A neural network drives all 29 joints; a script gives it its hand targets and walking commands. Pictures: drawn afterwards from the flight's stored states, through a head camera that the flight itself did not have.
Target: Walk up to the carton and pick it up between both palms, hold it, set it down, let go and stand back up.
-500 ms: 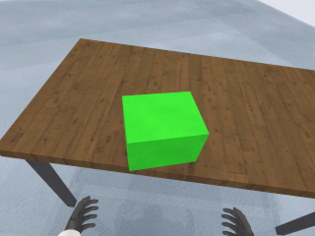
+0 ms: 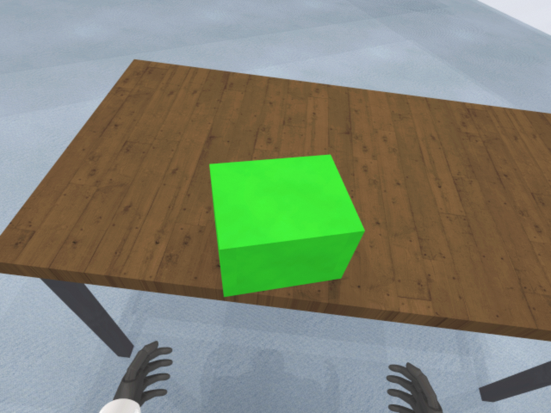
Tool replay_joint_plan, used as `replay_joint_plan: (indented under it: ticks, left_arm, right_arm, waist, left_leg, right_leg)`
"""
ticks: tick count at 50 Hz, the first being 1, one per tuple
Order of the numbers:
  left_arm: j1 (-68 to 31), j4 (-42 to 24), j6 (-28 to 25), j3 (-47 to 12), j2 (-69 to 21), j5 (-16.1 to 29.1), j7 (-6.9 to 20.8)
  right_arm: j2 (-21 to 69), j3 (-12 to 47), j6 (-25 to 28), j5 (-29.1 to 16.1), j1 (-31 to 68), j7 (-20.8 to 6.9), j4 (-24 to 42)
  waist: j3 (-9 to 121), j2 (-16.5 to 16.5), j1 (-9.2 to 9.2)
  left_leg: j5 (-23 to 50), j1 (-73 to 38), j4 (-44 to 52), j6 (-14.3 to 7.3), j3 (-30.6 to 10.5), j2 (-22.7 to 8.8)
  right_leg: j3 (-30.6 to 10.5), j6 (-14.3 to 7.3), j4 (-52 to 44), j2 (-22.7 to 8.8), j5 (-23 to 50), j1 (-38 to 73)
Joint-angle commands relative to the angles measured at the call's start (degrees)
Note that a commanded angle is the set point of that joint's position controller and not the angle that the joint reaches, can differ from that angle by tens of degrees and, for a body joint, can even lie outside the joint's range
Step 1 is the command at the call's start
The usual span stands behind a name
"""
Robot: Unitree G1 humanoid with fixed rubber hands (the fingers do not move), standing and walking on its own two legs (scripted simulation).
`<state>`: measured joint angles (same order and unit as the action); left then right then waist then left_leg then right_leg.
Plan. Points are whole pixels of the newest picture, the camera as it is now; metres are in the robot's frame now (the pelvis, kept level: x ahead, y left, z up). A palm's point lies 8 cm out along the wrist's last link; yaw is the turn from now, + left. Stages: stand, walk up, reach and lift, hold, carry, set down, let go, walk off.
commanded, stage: set down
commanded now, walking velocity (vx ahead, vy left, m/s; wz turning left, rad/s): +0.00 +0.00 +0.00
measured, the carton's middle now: (278, 224) +0.42 +0.03 -0.01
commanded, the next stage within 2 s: let go in 0.08 s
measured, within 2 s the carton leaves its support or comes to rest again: neither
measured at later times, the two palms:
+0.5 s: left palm (129, 398) +0.14 +0.21 -0.08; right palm out of the picture +0.15 -0.22 -0.09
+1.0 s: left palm out of the picture +0.11 +0.27 -0.11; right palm out of the picture +0.12 -0.23 -0.10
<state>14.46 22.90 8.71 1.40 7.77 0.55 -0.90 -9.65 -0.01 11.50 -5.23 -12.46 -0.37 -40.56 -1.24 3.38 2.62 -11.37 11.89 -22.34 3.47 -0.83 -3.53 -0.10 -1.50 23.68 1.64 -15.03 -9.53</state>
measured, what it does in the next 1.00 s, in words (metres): stands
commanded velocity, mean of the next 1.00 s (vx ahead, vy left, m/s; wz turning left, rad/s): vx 0.00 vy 0.00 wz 0.00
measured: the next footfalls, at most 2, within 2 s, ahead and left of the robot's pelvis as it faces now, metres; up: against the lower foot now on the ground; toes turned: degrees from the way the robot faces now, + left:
none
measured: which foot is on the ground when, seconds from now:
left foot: down 0.00-1.00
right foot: down 0.00-1.00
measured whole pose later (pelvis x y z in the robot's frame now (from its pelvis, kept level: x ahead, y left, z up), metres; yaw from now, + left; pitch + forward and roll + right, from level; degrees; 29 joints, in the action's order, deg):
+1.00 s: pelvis +0.00 +0.02 +0.00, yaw +0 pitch +1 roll -1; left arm 14.5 36.7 -0.5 1.4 13.7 0.5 -0.9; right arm -14.3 0.0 1.3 -2.3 -11.9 -0.4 -44.8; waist -1.6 1.5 2.6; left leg -14.7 15.0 -28.6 2.5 -0.8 -3.7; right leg 0.3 -0.4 23.7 1.7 -15.3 -9.5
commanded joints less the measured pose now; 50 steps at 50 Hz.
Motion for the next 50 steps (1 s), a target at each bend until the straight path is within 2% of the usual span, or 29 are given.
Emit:
replay_joint_plan:
  ticks: [1, 3, 5, 7, 9, 14, 16, 20, 21, 23, 25, 26, 28, 30, 31, 32, 33, 34, 35, 38, 39, 40, 41, 43, 44, 46, 47, 48, 50]
  left_arm:
    - [-6.8, -2.2, -2.9, 2.3, 10.6, -1.6, 0.3]
    - [-6.9, -2.5, -3.0, 2.1, 10.5, -2.3, 0.1]
    - [-6.9, -2.9, -2.9, 1.9, 10.3, -1.9, 0.3]
    - [-7.2, -2.4, -2.7, 1.7, 10.1, -2.5, 0.1]
    - [-7.1, -2.6, -2.8, 1.6, 10.2, -2.2, 0.1]
    - [-6.7, -2.4, -2.9, 1.1, 9.6, -2.4, -0.4]
    - [-6.4, -2.9, -3.1, 1.4, 10.0, -2.4, -0.2]
    - [-6.8, -2.7, -3.3, 1.0, 10.1, -1.6, -0.1]
    - [-7.3, -2.9, -3.1, 0.9, 10.1, -1.7, -0.2]
    - [-6.4, -2.4, -3.2, 0.8, 9.9, -1.8, -0.1]
    - [-6.8, -1.1, -2.8, 0.7, 9.7, -1.9, -0.1]
    - [-6.2, -1.8, -3.1, 1.2, 10.3, -1.5, 0.2]
    - [-6.1, -2.4, -3.0, 0.7, 10.0, -2.3, 0.0]
    - [-6.6, -2.1, -3.2, 0.7, 10.1, -1.9, 0.0]
    - [-6.5, -2.1, -3.0, 0.5, 9.8, -2.0, -0.2]
    - [-1.3, 3.8, -7.2, 6.0, 20.9, -3.6, -0.9]
    - [-0.5, 5.0, -8.6, 6.2, 20.1, -3.3, -1.0]
    - [-0.8, 6.0, -9.5, 6.3, 19.9, -3.1, -0.8]
    - [-1.2, 6.1, -10.2, 6.5, 19.2, -3.5, -0.6]
    - [-1.6, 7.2, -11.2, 6.3, 18.7, -3.7, -0.1]
    - [-2.6, 8.3, -11.4, 6.0, 18.6, -3.8, 0.0]
    - [-3.3, 8.8, -11.5, 5.8, 18.9, -3.6, 0.0]
    - [-2.8, 9.6, -11.7, 5.7, 18.1, -3.4, 0.1]
    - [-2.6, 10.8, -12.3, 5.4, 18.4, -3.6, 0.1]
    - [-1.3, 11.7, -12.5, 5.2, 18.5, -3.3, 0.1]
    - [-1.1, 13.0, -12.4, 5.0, 18.8, -3.2, 0.0]
    - [-1.8, 13.3, -12.3, 4.9, 19.7, -3.4, 0.1]
    - [-0.6, 13.7, -12.5, 5.0, 19.6, -3.1, 0.2]
    - [-0.9, 14.8, -12.7, 5.1, 20.6, -3.4, 0.3]
  right_arm:
    - [-7.5, -2.5, 4.4, 5.5, 7.2, 0.6, 4.5]
    - [-7.8, -2.8, 4.2, 5.8, 7.4, 0.4, 4.0]
    - [-8.3, -2.8, 4.1, 5.7, 7.2, 0.5, 4.0]
    - [-8.6, -2.7, 3.9, 6.0, 7.9, 0.2, 2.3]
    - [-8.5, -2.8, 4.1, 6.0, 7.6, 0.3, 3.0]
    - [-8.6, -2.7, 4.2, 5.5, 7.9, -0.1, 2.5]
    - [-8.4, -2.6, 4.6, 5.4, 7.9, 0.0, 2.9]
    - [-8.8, -3.1, 4.4, 6.0, 8.5, 0.2, 2.8]
    - [-8.7, -3.3, 4.3, 6.0, 8.8, 0.2, 2.5]
    - [-8.4, -2.7, 4.4, 5.8, 8.4, 0.1, 2.3]
    - [-8.8, -3.2, 4.1, 6.2, 8.9, 0.1, 1.9]
    - [-8.9, -2.7, 4.3, 6.4, 8.8, 0.4, 2.9]
    - [-9.4, -3.1, 4.2, 5.9, 8.0, 0.1, 1.4]
    - [-9.0, -3.0, 4.5, 6.1, 9.1, 0.3, 1.9]
    - [-9.2, -3.2, 4.3, 6.0, 8.8, 0.0, 1.4]
    - [-19.1, -5.8, -1.5, 9.2, 2.0, 1.1, -1.2]
    - [-18.8, -5.9, -4.0, 8.8, 2.7, 1.5, 0.4]
    - [-17.6, -5.6, -5.2, 8.8, 4.4, 1.4, 0.8]
    - [-17.0, -5.4, -6.0, 8.6, 3.1, 1.7, 1.0]
    - [-17.2, -4.8, -7.1, 7.9, 2.9, 0.8, 1.3]
    - [-17.3, -5.0, -7.3, 8.1, 3.4, 0.6, 0.7]
    - [-17.5, -4.9, -7.4, 7.9, 2.1, 0.4, 0.9]
    - [-17.9, -5.0, -7.6, 8.1, 2.0, 0.4, -0.2]
    - [-18.4, -5.0, -7.7, 8.2, 1.8, 0.2, -0.5]
    - [-19.3, -5.2, -7.9, 8.4, 2.2, 0.1, -0.1]
    - [-19.5, -5.4, -8.1, 8.7, 2.1, 0.1, -0.5]
    - [-19.6, -5.3, -8.1, 8.3, 1.3, 0.1, -0.9]
    - [-19.6, -5.4, -7.9, 8.2, 0.8, 0.2, -0.7]
    - [-19.9, -5.4, -8.1, 8.3, 1.1, 0.5, -0.7]
  waist:
    - [2.7, -1.9, -4.04]
    - [2.3, -3.2, -4.03]
    - [2.8, -2.3, -4.11]
    - [2.0, -3.4, -4.42]
    - [2.6, -3.2, -4.34]
    - [2.9, -3.8, -4.04]
    - [3.7, -2.6, -4.02]
    - [3.6, -1.6, -4.29]
    - [3.2, -3.0, -4.32]
    - [3.5, -2.1, -4.07]
    - [1.4, -2.2, -4.14]
    - [2.4, -0.8, -3.89]
    - [3.7, -2.9, -4.49]
    - [3.4, -2.3, -4.13]
    - [3.7, -3.0, -4.54]
    - [9.2, -0.2, 0.62]
    - [7.9, -1.0, -0.37]
    - [8.4, -1.5, 0.07]
    - [7.8, -2.2, -1.27]
    - [6.2, -1.9, -1.5]
    - [5.3, -0.4, -1.69]
    - [5.7, -0.2, -2.11]
    - [5.5, 1.0, -1.62]
    - [6.7, -0.7, -2.34]
    - [6.9, -2.1, -1.76]
    - [6.6, -4.5, -1.87]
    - [7.1, -4.6, -2.61]
    - [7.8, -5.6, -1.95]
    - [7.5, -4.6, -2.58]
  left_leg:
    - [7.5, -11.7, 0.0, -3.6, 4.9, 4.6]
    - [7.0, -12.6, 0.0, -3.2, 4.9, 4.6]
    - [7.5, -12.6, -0.1, -3.2, 4.9, 4.6]
    - [8.0, -12.6, -0.1, -2.9, 4.7, 4.4]
    - [7.2, -12.6, -0.1, -3.0, 4.5, 4.4]
    - [7.4, -12.4, -0.2, -3.1, 4.3, 4.3]
    - [8.1, -12.1, -0.2, -3.1, 4.4, 4.6]
    - [7.6, -11.7, -0.5, -3.2, 4.4, 4.4]
    - [6.3, -11.4, -0.3, -3.1, 4.1, 4.3]
    - [7.7, -11.8, -0.5, -3.2, 4.2, 4.5]
    - [6.8, -11.1, -0.1, -3.0, 4.2, 4.2]
    - [7.7, -11.0, -0.4, -3.2, 4.3, 4.6]
    - [8.3, -12.1, -0.5, -2.7, 4.3, 4.5]
    - [7.7, -11.9, -0.4, -2.9, 3.8, 4.3]
    - [7.9, -11.9, -0.5, -2.7, 3.9, 4.3]
    - [20.9, -4.8, -5.6, -4.1, -1.1, -2.0]
    - [18.6, -2.5, -6.3, -4.6, -0.8, -1.5]
    - [15.6, -2.4, -6.5, -4.8, -0.3, -1.4]
    - [12.5, -1.4, -5.8, -5.2, -0.6, -1.5]
    - [7.5, -2.2, -5.8, -5.2, -0.6, -1.3]
    - [6.7, -2.8, -5.8, -5.2, -1.1, -1.3]
    - [6.4, -2.6, -5.3, -5.1, -0.8, -1.3]
    - [6.7, -3.3, -5.2, -5.6, -1.6, -1.6]
    - [8.8, -5.2, -5.0, -6.0, -2.0, -1.8]
    - [9.7, -5.1, -5.0, -6.3, -1.8, -2.2]
    - [11.4, -5.6, -5.5, -6.5, -1.9, -2.1]
    - [11.8, -5.6, -5.0, -6.1, -2.0, -2.3]
    - [13.5, -5.1, -5.1, -6.5, -2.1, -2.6]
    - [14.9, -5.6, -4.9, -6.5, -2.2, -2.8]
  right_leg:
    - [-0.1, 3.5, -5.5, -2.3, 15.7, -2.2]
    - [0.1, 3.2, -5.6, -2.3, 14.4, -3.0]
    - [0.1, 3.3, -5.6, -2.2, 15.2, -2.1]
    - [0.5, 3.1, -5.4, -2.0, 16.1, -2.7]
    - [0.6, 2.9, -5.5, -2.0, 13.8, -2.5]
    - [0.4, 2.9, -5.4, -1.9, 14.7, -2.4]
    - [0.2, 3.0, -5.1, -2.0, 17.6, -0.7]
    - [0.3, 3.2, -5.0, -2.0, 18.3, -0.8]
    - [0.4, 3.1, -5.3, -2.1, 15.3, -1.3]
    - [0.3, 3.1, -5.0, -2.0, 18.3, -0.3]
    - [0.5, 2.9, -5.3, -1.9, 16.8, -1.1]
    - [0.1, 3.2, -5.1, -1.9, 18.6, 0.1]
    - [0.6, 3.0, -4.9, -1.9, 19.6, 0.0]
    - [0.5, 2.9, -5.2, -1.8, 18.0, -0.7]
    - [0.8, 2.5, -4.9, -1.6, 18.0, -0.5]
    - [-2.7, 2.6, -0.6, -5.8, 21.0, 5.2]
    - [-3.3, 2.7, -0.5, -6.3, 20.8, 4.6]
    - [-3.7, 2.4, -0.7, -6.3, 20.2, 3.4]
    - [-4.3, 1.6, -1.7, -6.9, 16.6, 3.2]
    - [-5.9, 0.7, -4.2, -7.4, 9.6, -0.4]
    - [-5.6, 0.6, -4.5, -7.2, 7.9, -2.0]
    - [-5.5, 0.8, -4.6, -7.1, 8.0, -1.8]
    - [-5.8, 0.5, -4.5, -7.4, 6.9, -2.6]
    - [-4.7, 0.3, -3.5, -6.7, 9.6, -2.7]
    - [-4.5, 0.6, -2.6, -6.7, 11.3, -1.4]
    - [-4.6, 0.4, -2.3, -7.0, 13.8, -1.2]
    - [-4.0, 0.4, -1.7, -6.8, 14.6, 0.0]
    - [-4.8, 0.4, -1.3, -7.3, 14.6, 0.8]
    - [-4.1, 0.5, -0.9, -7.3, 16.2, 1.3]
